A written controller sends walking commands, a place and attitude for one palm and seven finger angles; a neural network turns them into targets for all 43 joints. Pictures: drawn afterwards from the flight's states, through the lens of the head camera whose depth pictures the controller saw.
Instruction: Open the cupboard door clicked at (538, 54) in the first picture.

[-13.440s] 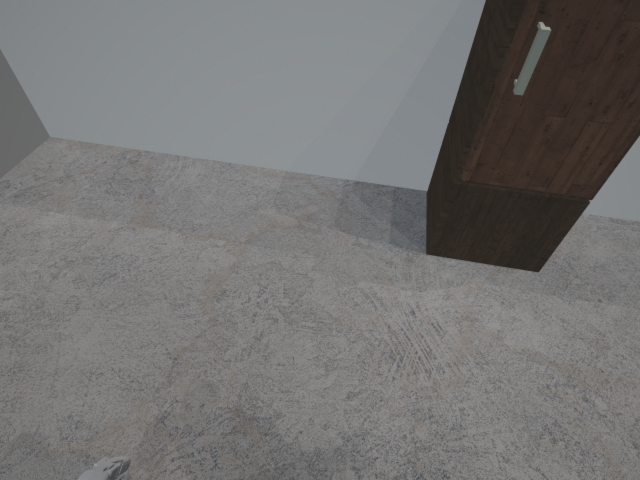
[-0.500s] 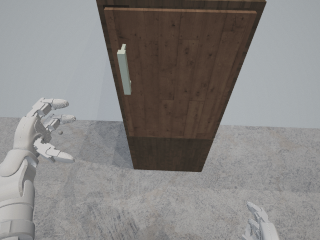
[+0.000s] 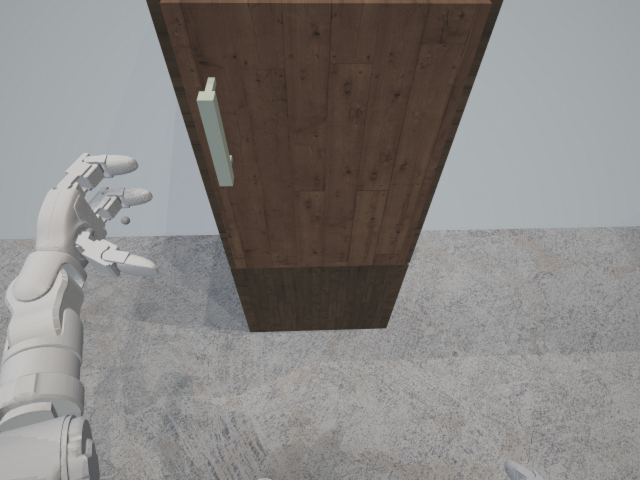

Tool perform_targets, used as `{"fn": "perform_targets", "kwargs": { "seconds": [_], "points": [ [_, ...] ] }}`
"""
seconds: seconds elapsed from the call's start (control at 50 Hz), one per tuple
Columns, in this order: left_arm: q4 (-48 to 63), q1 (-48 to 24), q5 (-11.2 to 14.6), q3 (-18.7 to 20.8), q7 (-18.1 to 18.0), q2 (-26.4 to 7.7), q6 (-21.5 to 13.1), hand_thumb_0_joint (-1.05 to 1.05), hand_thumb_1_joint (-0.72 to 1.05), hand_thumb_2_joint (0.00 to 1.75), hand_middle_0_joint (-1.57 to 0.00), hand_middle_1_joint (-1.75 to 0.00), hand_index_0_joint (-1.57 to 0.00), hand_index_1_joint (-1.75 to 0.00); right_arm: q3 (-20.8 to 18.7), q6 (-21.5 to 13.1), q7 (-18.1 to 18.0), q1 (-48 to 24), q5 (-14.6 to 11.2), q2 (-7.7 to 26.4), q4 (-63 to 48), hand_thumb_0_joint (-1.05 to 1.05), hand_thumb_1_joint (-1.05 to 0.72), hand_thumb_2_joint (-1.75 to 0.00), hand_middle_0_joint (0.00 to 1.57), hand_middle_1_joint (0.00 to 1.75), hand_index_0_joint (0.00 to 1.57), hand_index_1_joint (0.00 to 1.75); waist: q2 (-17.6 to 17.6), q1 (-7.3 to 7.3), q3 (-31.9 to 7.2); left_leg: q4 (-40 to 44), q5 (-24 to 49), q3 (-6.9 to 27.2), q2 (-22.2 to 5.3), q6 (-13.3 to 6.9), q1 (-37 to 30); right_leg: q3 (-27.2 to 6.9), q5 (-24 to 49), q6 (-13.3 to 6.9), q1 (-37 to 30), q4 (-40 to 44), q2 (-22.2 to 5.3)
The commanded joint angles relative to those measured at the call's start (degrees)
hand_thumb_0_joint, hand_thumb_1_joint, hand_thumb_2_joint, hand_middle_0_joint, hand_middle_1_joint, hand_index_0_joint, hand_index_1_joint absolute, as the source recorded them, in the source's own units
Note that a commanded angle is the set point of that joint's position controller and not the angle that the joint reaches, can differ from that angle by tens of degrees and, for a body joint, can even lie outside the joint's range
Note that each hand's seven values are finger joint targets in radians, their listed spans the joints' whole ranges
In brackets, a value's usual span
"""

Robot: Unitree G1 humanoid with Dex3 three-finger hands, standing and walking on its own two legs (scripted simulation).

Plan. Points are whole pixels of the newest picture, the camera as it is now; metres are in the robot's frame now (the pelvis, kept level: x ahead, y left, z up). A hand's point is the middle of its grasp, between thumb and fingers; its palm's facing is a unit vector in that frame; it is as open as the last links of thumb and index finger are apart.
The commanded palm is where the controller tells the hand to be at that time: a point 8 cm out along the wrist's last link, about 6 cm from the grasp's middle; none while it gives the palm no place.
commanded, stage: move the hooked fingers beside the handle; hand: left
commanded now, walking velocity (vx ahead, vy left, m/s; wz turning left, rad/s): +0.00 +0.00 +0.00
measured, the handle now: (219, 134) +0.58 +0.18 +0.09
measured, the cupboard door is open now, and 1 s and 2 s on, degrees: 0 0 0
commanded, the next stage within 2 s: none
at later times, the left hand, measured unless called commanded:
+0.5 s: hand (152, 179) +0.47 +0.24 +0.11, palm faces +0.04 -1.00 -0.01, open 14.0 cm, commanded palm +0.45 +0.29 +0.10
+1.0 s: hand (163, 147) +0.54 +0.25 +0.10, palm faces +0.05 -1.00 -0.01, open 14.0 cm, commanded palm +0.51 +0.29 +0.09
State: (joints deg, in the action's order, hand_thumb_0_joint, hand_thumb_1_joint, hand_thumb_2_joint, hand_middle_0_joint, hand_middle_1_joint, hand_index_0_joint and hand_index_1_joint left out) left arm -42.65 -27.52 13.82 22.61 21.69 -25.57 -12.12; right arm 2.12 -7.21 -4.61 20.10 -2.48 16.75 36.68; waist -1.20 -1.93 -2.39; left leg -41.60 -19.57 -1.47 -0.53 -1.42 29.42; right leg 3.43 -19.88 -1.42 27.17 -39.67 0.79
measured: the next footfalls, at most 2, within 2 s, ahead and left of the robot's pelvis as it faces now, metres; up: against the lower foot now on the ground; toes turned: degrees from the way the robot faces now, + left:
none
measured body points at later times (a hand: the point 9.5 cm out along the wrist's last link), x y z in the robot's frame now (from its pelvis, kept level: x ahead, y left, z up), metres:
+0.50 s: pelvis +0.00 +0.00 -0.01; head +0.08 +0.02 +0.43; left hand +0.46 +0.30 +0.11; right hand +0.04 -0.27 -0.12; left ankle +0.01 +0.10 -0.72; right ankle +0.00 -0.11 -0.72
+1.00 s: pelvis +0.01 +0.01 -0.02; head +0.14 +0.03 +0.41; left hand +0.53 +0.30 +0.10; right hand -0.04 -0.26 -0.12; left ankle +0.01 +0.10 -0.72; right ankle +0.00 -0.11 -0.72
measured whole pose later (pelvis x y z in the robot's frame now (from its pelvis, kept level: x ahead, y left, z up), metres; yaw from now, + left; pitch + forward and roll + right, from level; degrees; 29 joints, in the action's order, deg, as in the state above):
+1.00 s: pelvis +0.01 +0.01 -0.02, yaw -3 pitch +19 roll -3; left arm -74.2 -58.0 3.7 28.6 20.1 -42.4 -15.2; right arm 2.9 3.0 -2.0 26.9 0.3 17.1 35.6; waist -0.9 -11.1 -3.9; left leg -49.2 -22.9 -1.9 -2.6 -2.0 45.4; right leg 2.8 -20.9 -0.9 42.3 -44.1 2.7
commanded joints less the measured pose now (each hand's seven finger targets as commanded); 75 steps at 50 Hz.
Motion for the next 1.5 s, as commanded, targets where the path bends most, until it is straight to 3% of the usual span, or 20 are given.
{"fn": "perform_targets", "kwargs": {
  "seconds": [0.0,0.08,0.14,0.3,0.38,0.42,0.48,0.54,0.66,0.76,0.9,0.94,0.96,1.04,1.06,1.1,1.26,1.32,1.42,1.48],
  "points": [
    [6.8,-24.6,0.8,3.4,-0.4,-16.4,-3.2,0.0,-0.5,0.3,-0.3,-1.2,-0.3,-1.2,-3.2,-1.5,-0.8,1.0,-0.2,8.6,-6.0,0.0,-0.9,-0.9,0.2,0.3,0.2,0.3,-1.0,-1.38,-16.6,4.8,13.0,3.0,0.3,-0.6,-9.4,-2.1,15.2,0.2,-2.9,4.4,0.7],
    [3.8,-27.7,-0.9,6.2,-1.6,-21.0,-4.2,0.0,-0.5,0.3,-0.3,-1.2,-0.3,-1.2,-3.2,-0.4,-0.4,2.0,0.1,8.7,-6.2,0.0,-0.9,-0.9,0.2,0.3,0.2,0.3,-2.4,-0.86,-18.9,3.9,14.2,2.8,0.4,-0.6,-8.0,-2.7,16.7,0.2,-4.3,3.3,0.5],
    [4.7,-30.4,-1.4,5.2,-1.9,-20.4,-6.4,0.0,-0.5,0.3,-0.3,-1.2,-0.3,-1.2,-3.2,0.1,0.1,2.9,0.5,8.5,-6.6,0.0,-0.9,-0.9,0.2,0.3,0.2,0.3,-4.2,-1.23,-21.9,2.7,17.5,2.8,0.2,-0.5,-10.0,-2.6,18.9,0.0,-3.9,2.2,1.0],
    [-8.5,-38.8,-3.0,3.4,-0.2,-21.8,-6.2,0.0,-0.5,0.3,-0.3,-1.2,-0.3,-1.2,-3.1,2.3,0.1,5.2,0.3,9.6,-4.9,0.0,-0.9,-0.9,0.2,0.3,0.2,0.3,-2.1,-4.17,-17.5,2.1,11.2,3.0,-0.1,-0.8,-4.5,-2.6,14.0,0.4,1.1,2.3,1.0],
    [-5.9,-45.2,-4.1,1.9,-0.8,-21.1,-8.3,0.0,-0.5,0.3,-0.3,-1.2,-0.3,-1.2,-3.4,2.8,0.4,6.8,0.9,9.4,-4.3,0.0,-0.9,-0.9,0.2,0.3,0.2,0.3,-7.8,-4.97,-23.8,0.6,16.4,4.4,-0.5,-0.2,-10.8,-2.1,14.9,0.1,4.5,0.9,1.3],
    [-6.3,-46.0,-3.6,2.1,-1.4,-20.6,-9.3,0.0,-0.5,0.3,-0.3,-1.2,-0.3,-1.2,-3.5,3.1,0.6,7.5,1.2,9.5,-3.8,0.0,-0.9,-0.9,0.2,0.3,0.2,0.3,-6.9,-5.3,-25.4,0.0,17.3,4.7,-0.8,0.0,-11.8,-1.9,14.6,0.2,5.2,0.6,1.6],
    [-12.7,-46.3,-3.7,5.0,-2.1,-24.4,-8.8,0.0,-0.5,0.3,-0.3,-1.2,-0.3,-1.2,-3.3,4.0,0.6,8.5,1.1,10.1,-3.1,0.0,-0.9,-0.9,0.2,0.3,0.2,0.3,-1.6,-5.6,-23.2,-0.1,14.6,4.3,-0.7,-0.6,-5.9,-2.3,14.7,0.5,3.2,0.6,1.7],
    [-15.7,-49.6,-6.0,4.6,-2.8,-26.1,-7.5,0.0,-0.5,0.3,-0.3,-1.2,-0.3,-1.2,-2.9,4.7,0.7,9.5,1.4,10.3,-3.1,0.0,-0.9,-0.9,0.2,0.3,0.2,0.3,-4.0,-6.34,-20.6,-0.3,12.9,4.2,-0.5,-0.9,-3.1,-2.4,13.5,0.5,4.9,0.3,1.5],
    [-14.3,-54.2,-7.6,6.7,-4.0,-30.9,-9.5,0.0,-0.5,0.3,-0.3,-1.2,-0.3,-1.2,-3.2,6.0,1.1,11.9,2.1,10.7,-3.5,0.0,-0.9,-0.9,0.2,0.3,0.2,0.3,-6.3,-7.14,-27.8,-2.3,16.6,4.4,-1.0,-0.6,-5.4,-2.7,15.5,0.7,5.3,-0.9,1.9],
    [-17.5,-54.7,-8.0,7.5,-2.9,-32.4,-9.1,0.0,-0.5,0.3,-0.3,-1.2,-0.3,-1.2,-3.1,7.4,1.5,14.2,2.5,11.0,-3.0,0.0,-0.9,-0.9,0.2,0.3,0.2,0.3,-7.3,-7.64,-29.7,-3.6,20.4,4.2,-1.2,-0.7,-5.6,-2.6,18.8,0.8,5.2,-1.5,2.3],
    [-21.0,-53.9,-9.1,6.3,-1.7,-32.4,-6.3,0.0,-0.5,0.3,-0.3,-1.2,-0.3,-1.2,-3.1,9.4,1.7,16.1,2.6,11.0,-3.3,0.0,-0.9,-0.9,0.2,0.3,0.2,0.3,-7.2,-8.79,-25.2,-3.9,20.7,3.6,-1.4,-1.0,-2.8,-2.5,19.7,0.9,6.8,-0.8,2.6],
    [-19.3,-52.9,-8.3,8.0,-1.5,-33.9,-7.1,0.0,-0.5,0.3,-0.3,-1.2,-0.3,-1.2,-3.2,9.7,1.6,16.5,2.8,11.3,-3.8,0.0,-0.9,-0.9,0.2,0.3,0.2,0.3,-5.7,-8.25,-26.9,-4.0,22.6,3.9,-1.5,-1.1,-3.6,-2.3,21.2,0.7,5.4,-1.3,2.8],
    [-17.0,-52.3,-8.3,8.7,-1.5,-34.6,-7.7,0.0,-0.5,0.3,-0.3,-1.2,-0.3,-1.2,-3.3,9.9,1.7,16.5,2.9,11.2,-4.1,0.0,-0.9,-0.9,0.2,0.3,0.2,0.3,-8.4,-7.16,-30.2,-4.0,24.3,3.8,-1.5,-0.7,-5.6,-2.4,21.9,0.7,5.0,-1.6,2.8],
    [-13.8,-50.6,-7.0,6.2,-1.2,-28.6,-8.9,0.0,-0.5,0.3,-0.3,-1.2,-0.3,-1.2,-3.8,10.4,2.4,16.5,3.1,10.6,-3.7,0.0,-0.9,-0.9,0.2,0.3,0.2,0.3,-11.6,-7.53,-31.1,-5.1,30.7,4.5,-2.2,-0.1,-12.0,-1.3,21.8,0.3,9.2,-1.8,3.4],
    [-14.4,-50.3,-6.8,7.9,-1.3,-30.8,-8.6,0.0,-0.5,0.3,-0.3,-1.2,-0.3,-1.2,-3.9,10.8,2.4,16.5,3.0,10.9,-3.4,0.0,-0.9,-0.9,0.2,0.3,0.2,0.3,-9.9,-7.17,-30.4,-4.9,29.6,4.6,-2.4,-0.1,-10.8,-1.3,21.5,0.5,8.7,-1.6,3.4],
    [-15.2,-49.7,-6.4,6.6,-1.4,-28.6,-7.6,0.0,-0.5,0.3,-0.3,-1.2,-0.3,-1.2,-3.9,11.1,2.5,16.0,2.7,10.7,-3.8,0.0,-0.9,-0.9,0.2,0.3,0.2,0.3,-7.6,-7.53,-28.4,-4.2,27.1,4.4,-2.1,-0.4,-8.8,-1.2,21.1,0.6,7.9,-1.2,3.3],
    [-5.2,-51.2,-7.1,7.2,-4.5,-28.5,-10.3,0.0,-0.5,0.3,-0.3,-1.2,-0.3,-1.2,-4.2,10.9,3.1,14.7,3.1,9.9,-3.9,0.0,-0.9,-0.9,0.2,0.3,0.2,0.3,-14.5,-6.17,-33.7,-5.5,37.7,6.0,-2.8,1.4,-17.2,-0.9,22.1,0.3,9.6,-2.4,3.5],
    [-10.7,-48.2,-6.2,6.1,-4.1,-25.7,-8.8,0.0,-0.5,0.3,-0.3,-1.2,-0.3,-1.2,-4.2,11.0,3.2,14.0,2.6,9.9,-3.8,0.0,-0.9,-0.9,0.2,0.3,0.2,0.3,-8.2,-7.0,-29.0,-4.7,31.9,5.2,-2.5,0.3,-12.2,-0.8,22.1,0.6,7.9,-1.6,3.5],
    [-18.6,-47.2,-7.5,3.7,-3.5,-25.2,-5.1,0.0,-0.5,0.3,-0.3,-1.2,-0.3,-1.2,-3.4,11.1,2.5,13.1,2.2,10.1,-4.5,0.0,-0.9,-0.9,0.2,0.3,0.2,0.3,-3.6,-8.07,-20.5,-3.0,19.4,3.7,-1.4,-1.0,-2.8,-1.4,18.6,0.8,7.3,-0.5,2.7],
    [-13.4,-50.4,-7.7,5.4,-3.9,-27.7,-7.9,0.0,-0.5,0.3,-0.3,-1.2,-0.3,-1.2,-3.4,10.5,2.3,12.9,2.4,10.1,-5.2,0.0,-0.9,-0.9,0.2,0.3,0.2,0.3,-7.0,-7.23,-25.8,-3.6,21.5,4.1,-1.3,-0.5,-6.0,-1.8,19.3,0.5,6.7,-1.5,2.6]
  ]
}}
